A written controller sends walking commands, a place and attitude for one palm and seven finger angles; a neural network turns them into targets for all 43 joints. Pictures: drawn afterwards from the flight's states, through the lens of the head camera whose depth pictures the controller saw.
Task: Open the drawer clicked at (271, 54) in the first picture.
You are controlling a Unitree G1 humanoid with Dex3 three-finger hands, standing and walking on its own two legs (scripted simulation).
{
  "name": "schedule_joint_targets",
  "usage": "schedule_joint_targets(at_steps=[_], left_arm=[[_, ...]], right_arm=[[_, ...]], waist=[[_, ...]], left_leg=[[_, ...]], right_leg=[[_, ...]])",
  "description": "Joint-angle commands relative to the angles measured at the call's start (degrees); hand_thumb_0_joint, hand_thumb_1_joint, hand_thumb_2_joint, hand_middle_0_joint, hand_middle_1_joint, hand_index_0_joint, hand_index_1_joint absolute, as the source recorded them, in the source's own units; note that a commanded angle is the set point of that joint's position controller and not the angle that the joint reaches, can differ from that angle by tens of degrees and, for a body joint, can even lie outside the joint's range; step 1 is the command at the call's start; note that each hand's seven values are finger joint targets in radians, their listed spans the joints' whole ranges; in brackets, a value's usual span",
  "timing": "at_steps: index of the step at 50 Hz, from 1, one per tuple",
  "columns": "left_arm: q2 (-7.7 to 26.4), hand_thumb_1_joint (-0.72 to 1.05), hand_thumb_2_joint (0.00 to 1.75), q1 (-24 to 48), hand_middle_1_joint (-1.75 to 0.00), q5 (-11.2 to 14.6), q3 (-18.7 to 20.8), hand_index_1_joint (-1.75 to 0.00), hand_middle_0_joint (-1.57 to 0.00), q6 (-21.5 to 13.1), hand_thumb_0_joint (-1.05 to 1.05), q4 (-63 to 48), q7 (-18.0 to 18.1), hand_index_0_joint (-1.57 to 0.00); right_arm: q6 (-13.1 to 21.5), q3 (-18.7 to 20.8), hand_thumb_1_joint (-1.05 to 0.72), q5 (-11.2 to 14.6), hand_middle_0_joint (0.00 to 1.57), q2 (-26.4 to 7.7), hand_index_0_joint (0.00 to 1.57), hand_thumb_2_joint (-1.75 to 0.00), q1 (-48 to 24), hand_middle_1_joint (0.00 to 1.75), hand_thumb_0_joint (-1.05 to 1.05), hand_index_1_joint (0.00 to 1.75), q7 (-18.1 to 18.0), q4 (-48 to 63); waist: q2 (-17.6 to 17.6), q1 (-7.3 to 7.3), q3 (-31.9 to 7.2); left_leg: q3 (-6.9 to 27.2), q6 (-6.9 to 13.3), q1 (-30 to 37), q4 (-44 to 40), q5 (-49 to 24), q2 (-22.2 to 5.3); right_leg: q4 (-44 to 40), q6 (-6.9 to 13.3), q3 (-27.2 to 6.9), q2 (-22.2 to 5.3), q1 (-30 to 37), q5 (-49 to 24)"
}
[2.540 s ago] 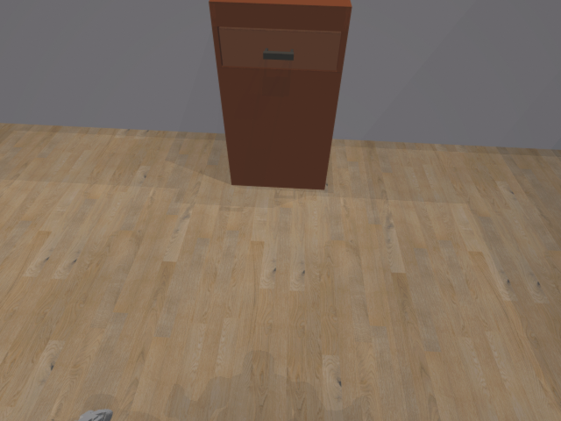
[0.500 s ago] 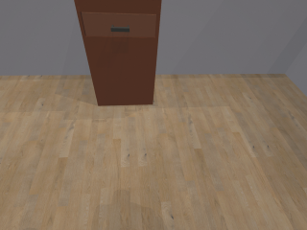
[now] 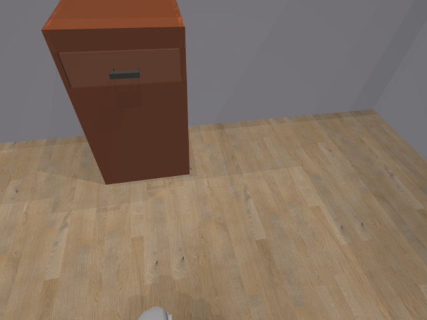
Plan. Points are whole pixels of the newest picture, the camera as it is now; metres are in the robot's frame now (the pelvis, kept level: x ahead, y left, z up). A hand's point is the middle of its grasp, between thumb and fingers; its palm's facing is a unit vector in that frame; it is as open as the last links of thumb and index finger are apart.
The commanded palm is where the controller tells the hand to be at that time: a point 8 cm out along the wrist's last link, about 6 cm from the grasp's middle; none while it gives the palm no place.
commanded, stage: walk to a spot facing it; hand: left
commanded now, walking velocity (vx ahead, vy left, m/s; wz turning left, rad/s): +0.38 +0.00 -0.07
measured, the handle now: (124, 72) +1.00 +0.38 -0.05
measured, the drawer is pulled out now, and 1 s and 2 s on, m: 0.00 0.00 0.00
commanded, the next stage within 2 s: turn to face it in 0.32 s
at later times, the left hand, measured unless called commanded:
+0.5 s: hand (123, 280) +0.25 +0.21 -0.17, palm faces -0.10 -0.98 -0.16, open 7.4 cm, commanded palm none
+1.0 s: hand (133, 238) +0.36 +0.22 -0.19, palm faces +0.10 -0.98 -0.16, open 7.3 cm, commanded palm none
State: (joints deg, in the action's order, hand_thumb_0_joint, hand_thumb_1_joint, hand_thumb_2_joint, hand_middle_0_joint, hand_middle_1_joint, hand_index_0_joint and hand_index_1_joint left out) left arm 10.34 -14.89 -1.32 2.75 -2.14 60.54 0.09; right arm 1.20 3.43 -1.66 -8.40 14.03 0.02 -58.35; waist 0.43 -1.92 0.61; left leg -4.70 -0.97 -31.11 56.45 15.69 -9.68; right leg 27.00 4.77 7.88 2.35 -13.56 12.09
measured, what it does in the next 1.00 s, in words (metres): walks ahead: left foot, then right foot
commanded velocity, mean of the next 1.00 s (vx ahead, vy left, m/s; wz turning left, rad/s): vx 0.10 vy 0.00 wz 0.11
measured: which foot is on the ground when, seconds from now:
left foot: up 0.00-0.14, down 0.16-0.60, up 0.62-0.86, down 0.88-1.00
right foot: down 0.00-0.18, up 0.20-0.58, down 0.60-0.88, up 0.90-1.00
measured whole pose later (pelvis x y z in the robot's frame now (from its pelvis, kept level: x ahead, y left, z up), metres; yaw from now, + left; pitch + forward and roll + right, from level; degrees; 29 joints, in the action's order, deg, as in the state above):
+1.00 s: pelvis +0.27 +0.03 -0.01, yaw +3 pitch +0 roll -2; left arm 11.6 -8.7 -1.1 4.4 3.0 56.0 0.8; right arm 0.0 3.1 -1.8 -9.1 13.5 -0.9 -55.4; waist 3.0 -1.7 1.5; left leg -7.1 3.0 -19.0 37.8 18.7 -2.6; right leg 59.9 -3.2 5.1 -5.7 -27.2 24.0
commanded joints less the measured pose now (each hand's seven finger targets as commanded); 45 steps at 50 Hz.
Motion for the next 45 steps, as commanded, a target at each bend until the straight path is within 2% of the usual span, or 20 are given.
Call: schedule_joint_targets(at_steps=[1,4,7,9,10,13,16,20,25,28,29,30,31,32,35,39,42,43,44,45], left_arm=[[8.1,0.90,0.90,-3.7,-0.30,-0.2,1.7,-0.30,-0.20,-1.7,0.00,-2.2,0.1,-0.20],[7.9,0.90,0.90,-6.1,-0.30,-0.3,1.9,-0.30,-0.20,-1.5,0.00,-1.6,0.0,-0.20],[5.9,0.90,0.90,-6.5,-0.30,0.2,1.5,-0.30,-0.20,-1.2,0.00,-1.6,-0.2,-0.20],[1.3,0.90,0.90,-4.3,-0.30,0.3,0.8,-0.30,-0.20,-1.5,0.00,-4.7,-0.7,-0.20],[3.3,0.90,0.90,-1.2,-0.30,-0.4,1.1,-0.30,-0.20,-1.2,0.00,-4.9,-0.3,-0.20],[1.8,0.90,0.90,-2.3,-0.30,-0.6,1.6,-0.30,-0.20,-0.4,0.00,-2.9,-1.3,-0.20],[0.0,0.90,0.90,-4.4,-0.30,-0.7,1.8,-0.30,-0.20,1.4,0.00,-2.4,-1.4,-0.20],[-0.2,0.90,0.90,0.0,-0.30,-0.6,2.0,-0.30,-0.20,2.5,0.00,-4.7,-2.1,-0.20],[-1.4,0.90,0.90,2.5,-0.30,-0.3,0.7,-0.30,-0.20,1.1,0.00,-4.4,-1.0,-0.20],[2.7,0.90,0.90,-5.9,-0.30,-0.5,1.0,-0.30,-0.20,-0.2,0.00,-1.1,0.0,-0.20],[7.1,0.90,0.90,-10.7,-0.30,-0.7,1.8,-0.30,-0.20,-1.1,0.00,0.5,0.6,-0.20],[12.2,0.90,0.90,-14.1,-0.30,-0.2,2.7,-0.30,-0.20,-1.4,0.00,1.2,0.9,-0.20],[12.5,0.90,0.90,-13.2,-0.30,0.4,2.4,-0.30,-0.20,-1.1,0.00,0.3,1.0,-0.20],[12.3,0.90,0.90,-8.9,-0.30,0.2,2.6,-0.30,-0.20,-0.9,0.00,-0.8,1.4,-0.20],[7.7,0.90,0.90,2.1,-0.30,-0.2,1.8,-0.30,-0.20,0.6,0.00,-4.5,2.6,-0.20],[8.7,0.90,0.90,7.0,-0.30,-0.6,2.1,-0.30,-0.20,2.0,0.00,-6.6,2.6,-0.20],[8.1,0.90,0.90,7.4,-0.30,0.1,2.3,-0.30,-0.20,3.1,0.00,-7.7,2.2,-0.20],[6.0,0.90,0.90,6.5,-0.30,0.6,2.0,-0.30,-0.20,3.7,0.00,-8.4,1.9,-0.20],[2.5,0.90,0.90,6.1,-0.30,1.0,1.6,-0.30,-0.20,4.2,0.00,-10.5,1.4,-0.20],[3.4,0.90,0.90,9.6,-0.30,0.4,1.6,-0.30,-0.20,4.2,0.00,-12.0,1.2,-0.20]], right_arm=[[0.7,0.2,-0.90,0.2,0.20,-2.0,0.20,-0.90,2.0,0.30,0.00,0.30,1.3,1.9],[1.7,0.3,-0.90,0.3,0.20,-2.5,0.20,-0.90,-0.6,0.30,0.00,0.30,1.3,3.1],[2.8,0.6,-0.90,0.3,0.20,-5.4,0.20,-0.90,6.7,0.30,0.00,0.30,0.4,0.4],[2.9,2.6,-0.90,-0.7,0.20,-14.3,0.20,-0.90,19.1,0.30,0.00,0.30,-0.4,-2.4],[2.7,1.8,-0.90,-0.4,0.20,-11.9,0.20,-0.90,18.2,0.30,0.00,0.30,-1.0,-2.8],[3.7,0.0,-0.90,0.1,0.20,-5.9,0.20,-0.90,8.8,0.30,0.00,0.30,-1.4,-0.9],[4.5,-0.1,-0.90,0.4,0.20,-5.2,0.20,-0.90,8.5,0.30,0.00,0.30,-1.9,-1.1],[4.3,0.3,-0.90,0.5,0.20,-6.4,0.20,-0.90,9.4,0.30,0.00,0.30,-2.1,-2.0],[2.9,0.1,-0.90,0.1,0.20,-6.2,0.20,-0.90,11.7,0.30,0.00,0.30,-1.8,-4.8],[2.2,-0.2,-0.90,0.9,0.20,-5.5,0.20,-0.90,11.1,0.30,0.00,0.30,-1.4,-5.7],[2.2,-0.6,-0.90,1.2,0.20,-3.1,0.20,-0.90,12.2,0.30,0.00,0.30,-1.1,-5.6],[1.7,-0.7,-0.90,1.7,0.20,-0.9,0.20,-0.90,14.7,0.30,0.00,0.30,-1.1,-4.3],[0.7,-0.6,-0.90,1.9,0.20,-1.4,0.20,-0.90,12.4,0.30,0.00,0.30,-1.7,-3.3],[-0.1,-0.5,-0.90,1.8,0.20,-0.8,0.20,-0.90,11.1,0.30,0.00,0.30,-1.6,-2.4],[-1.8,-0.1,-0.90,1.2,0.20,-1.3,0.20,-0.90,8.6,0.30,0.00,0.30,-0.9,-2.4],[-3.0,-0.2,-0.90,0.8,0.20,-0.6,0.20,-0.90,10.4,0.30,0.00,0.30,0.0,-1.0],[-2.4,0.1,-0.90,0.4,0.20,-2.5,0.20,-0.90,11.4,0.30,0.00,0.30,0.2,-0.1],[-2.0,0.7,-0.90,0.2,0.20,-5.5,0.20,-0.90,12.1,0.30,0.00,0.30,0.3,0.4],[-1.6,2.0,-0.90,-0.3,0.20,-11.5,0.20,-0.90,11.7,0.30,0.00,0.30,-0.1,2.3],[-1.5,2.5,-0.90,-0.7,0.20,-14.0,0.20,-0.90,10.0,0.30,0.00,0.30,-0.6,3.5]], waist=[[4.0,1.81,5.4],[2.9,2.48,5.6],[-3.7,-0.98,2.8],[-21.1,-4.62,0.5],[-15.8,-4.97,1.7],[-5.1,0.53,6.0],[-5.8,2.09,3.8],[-6.9,1.86,4.9],[-8.6,0.49,4.5],[-4.4,5.03,-1.3],[3.2,6.91,-6.1],[12.8,6.30,-11.4],[9.8,6.65,-11.0],[15.6,5.88,-10.4],[6.6,2.20,-2.7],[8.8,-0.15,-0.2],[4.0,-1.33,0.8],[-6.6,-1.38,1.3],[-22.2,-1.78,3.9],[-18.4,-2.84,4.8]], left_leg=[[-0.9,-0.4,6.3,-10.9,-2.0,1.0],[-2.2,0.2,9.5,-18.1,-0.7,2.5],[-2.2,0.8,26.6,-29.3,0.8,3.1],[27.3,9.9,37.5,-44.8,11.5,-18.4],[28.1,10.7,33.3,-46.6,14.8,-18.6],[12.1,7.1,24.6,-46.9,3.1,-13.5],[0.6,6.9,24.5,-45.2,-13.6,-10.6],[-5.5,7.4,27.2,-44.4,-21.0,-10.3],[-7.6,7.2,25.0,-37.5,-31.5,-8.2],[-6.3,3.9,20.6,-25.1,-26.5,-4.5],[-7.8,1.4,11.7,-14.1,-12.1,-0.9],[-5.9,-0.2,5.8,-0.5,17.0,5.4],[0.1,-0.2,5.6,6.9,23.0,4.8],[2.3,-0.6,3.5,11.7,21.7,4.0],[2.9,-1.1,5.1,9.6,15.0,1.6],[-1.5,-0.9,11.7,-2.8,10.9,3.1],[-3.9,-0.9,17.9,-21.6,1.1,5.0],[4.1,0.4,18.1,-30.9,1.5,1.7],[23.6,6.3,15.4,-42.4,0.9,-10.9],[30.9,11.5,11.1,-46.0,1.8,-15.0]], right_leg=[[-18.4,5.6,-14.4,-16.2,-7.9,15.9],[-15.7,5.5,-15.1,-16.7,-4.1,14.2],[-2.8,2.4,-10.4,-11.2,-8.8,8.3],[29.7,-2.4,-0.9,-1.5,-25.6,20.2],[38.9,-2.0,-6.2,-4.2,-27.5,18.1],[42.7,-2.9,-8.0,-8.7,-26.7,5.7],[41.1,-4.7,-6.9,-9.2,-24.3,1.4],[32.0,-6.0,-4.1,-9.9,-26.3,-1.3],[11.9,-4.6,0.2,-6.4,-11.7,-3.0],[1.4,-4.8,1.2,-5.9,6.5,-12.4],[2.7,-2.7,-7.2,-15.5,18.2,-28.7],[0.9,3.3,-17.4,-27.8,24.3,-47.6],[-2.3,6.3,-17.1,-30.7,18.8,-48.4],[-4.7,6.7,-18.7,-30.4,14.9,-40.1],[-7.6,3.6,-8.2,-26.7,0.6,-18.6],[-8.9,0.7,-1.8,-24.5,-8.8,0.8],[0.5,-2.4,2.0,-20.8,-10.8,8.7],[9.1,-4.8,3.5,-16.3,-13.1,12.3],[20.9,-8.7,4.5,-9.0,-19.8,20.9],[31.2,-8.0,-1.5,-7.9,-19.4,21.6]])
